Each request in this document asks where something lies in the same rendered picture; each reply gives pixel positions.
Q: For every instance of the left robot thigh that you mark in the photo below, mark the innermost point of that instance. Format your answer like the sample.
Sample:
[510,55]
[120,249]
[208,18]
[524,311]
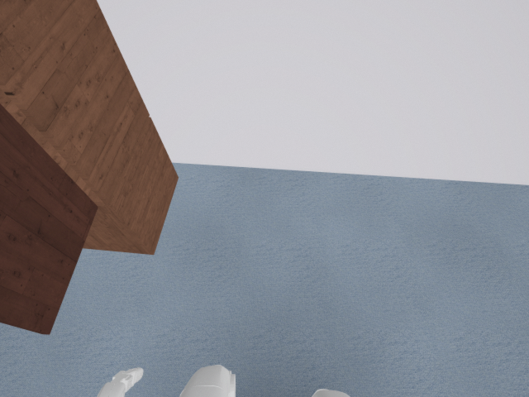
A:
[211,381]

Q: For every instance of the robot left hand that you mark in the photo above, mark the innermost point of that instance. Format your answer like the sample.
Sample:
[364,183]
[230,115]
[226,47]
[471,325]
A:
[121,383]

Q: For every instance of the cupboard door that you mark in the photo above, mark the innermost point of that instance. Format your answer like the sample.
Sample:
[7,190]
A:
[45,218]

